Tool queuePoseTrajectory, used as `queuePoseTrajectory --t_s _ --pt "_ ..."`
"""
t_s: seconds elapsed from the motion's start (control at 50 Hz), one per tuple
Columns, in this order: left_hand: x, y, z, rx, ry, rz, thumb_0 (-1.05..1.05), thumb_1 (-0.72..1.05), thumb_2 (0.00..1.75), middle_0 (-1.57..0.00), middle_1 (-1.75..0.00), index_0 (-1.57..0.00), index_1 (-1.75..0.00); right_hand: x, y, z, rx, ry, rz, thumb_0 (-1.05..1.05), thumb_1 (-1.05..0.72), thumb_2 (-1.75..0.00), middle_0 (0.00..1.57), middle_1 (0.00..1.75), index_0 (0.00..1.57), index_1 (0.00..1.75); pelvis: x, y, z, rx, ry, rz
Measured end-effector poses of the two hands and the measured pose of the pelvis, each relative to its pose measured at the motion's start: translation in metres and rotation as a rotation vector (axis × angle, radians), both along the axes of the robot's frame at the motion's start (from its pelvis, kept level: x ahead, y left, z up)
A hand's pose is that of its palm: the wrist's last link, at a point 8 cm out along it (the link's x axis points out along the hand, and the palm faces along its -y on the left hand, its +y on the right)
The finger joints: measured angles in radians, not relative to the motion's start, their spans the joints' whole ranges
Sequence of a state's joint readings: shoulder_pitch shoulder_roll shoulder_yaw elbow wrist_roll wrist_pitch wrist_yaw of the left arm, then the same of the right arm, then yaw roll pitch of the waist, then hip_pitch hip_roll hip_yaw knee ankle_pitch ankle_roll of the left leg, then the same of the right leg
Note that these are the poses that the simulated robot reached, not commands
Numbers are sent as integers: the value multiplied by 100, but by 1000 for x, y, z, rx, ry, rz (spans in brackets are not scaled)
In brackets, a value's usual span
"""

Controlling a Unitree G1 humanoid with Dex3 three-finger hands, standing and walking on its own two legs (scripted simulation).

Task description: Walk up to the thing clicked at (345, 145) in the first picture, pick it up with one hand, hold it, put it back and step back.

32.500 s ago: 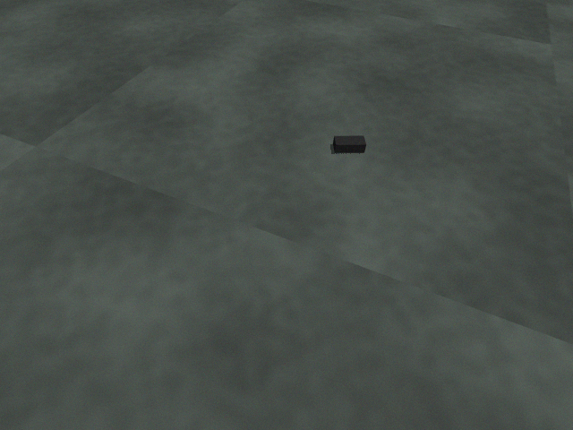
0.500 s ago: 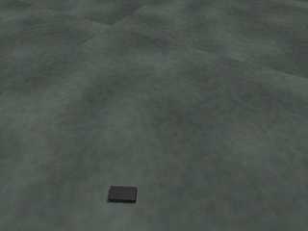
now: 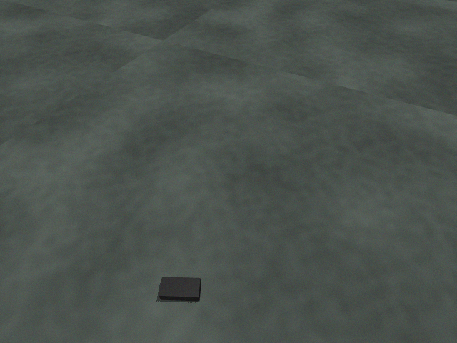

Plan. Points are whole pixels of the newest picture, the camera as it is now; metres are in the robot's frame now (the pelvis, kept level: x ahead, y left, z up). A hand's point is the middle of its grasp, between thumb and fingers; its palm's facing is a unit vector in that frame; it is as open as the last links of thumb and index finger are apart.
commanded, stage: stand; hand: left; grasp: from above
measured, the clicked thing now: (180, 288) +0.45 +0.21 -0.75
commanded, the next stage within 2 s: step back in 1.36 s
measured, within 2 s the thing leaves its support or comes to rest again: neither
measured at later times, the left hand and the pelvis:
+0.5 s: hand out of the picture +0.08 +0.24 -0.16, palm faces +0.02 -0.94 -0.34, open 7.4 cm; pelvis +0.01 +0.00 +0.00, yaw +0 degrees
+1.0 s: hand out of the picture +0.08 +0.25 -0.16, palm faces +0.01 -0.94 -0.34, open 7.4 cm; pelvis +0.01 +0.00 +0.00, yaw -1 degrees
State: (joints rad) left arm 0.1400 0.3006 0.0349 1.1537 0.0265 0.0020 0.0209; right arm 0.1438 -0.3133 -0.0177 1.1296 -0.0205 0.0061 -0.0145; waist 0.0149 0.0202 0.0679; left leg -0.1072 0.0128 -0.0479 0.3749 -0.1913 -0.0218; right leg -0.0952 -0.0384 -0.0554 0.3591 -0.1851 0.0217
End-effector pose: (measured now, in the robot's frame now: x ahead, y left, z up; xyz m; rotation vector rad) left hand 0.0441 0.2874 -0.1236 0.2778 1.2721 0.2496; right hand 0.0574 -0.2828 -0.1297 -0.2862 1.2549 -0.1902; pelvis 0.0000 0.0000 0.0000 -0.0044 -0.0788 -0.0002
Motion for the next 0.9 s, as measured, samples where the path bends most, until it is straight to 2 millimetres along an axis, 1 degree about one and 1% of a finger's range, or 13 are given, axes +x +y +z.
queuePoseTrajectory --t_s 0.22,0.54,0.9 --pt "10 -4 0 -6 6 -5 0 90 90 -21 -30 -21 -30 -1 -4 0 0 26 0 1 -91 -90 21 30 20 30 5 -4 1 0 12 -3" --pt "30 -2 4 -3 -31 -21 0 90 90 -21 -30 -21 -30 17 -6 4 -5 -12 9 1 -91 -90 21 30 20 30 10 -4 2 0 16 -6" --pt "33 2 4 -4 -33 -28 0 90 90 -21 -30 -21 -30 19 -9 7 -17 -15 7 1 -91 -90 21 30 20 30 12 -2 2 1 18 -9"
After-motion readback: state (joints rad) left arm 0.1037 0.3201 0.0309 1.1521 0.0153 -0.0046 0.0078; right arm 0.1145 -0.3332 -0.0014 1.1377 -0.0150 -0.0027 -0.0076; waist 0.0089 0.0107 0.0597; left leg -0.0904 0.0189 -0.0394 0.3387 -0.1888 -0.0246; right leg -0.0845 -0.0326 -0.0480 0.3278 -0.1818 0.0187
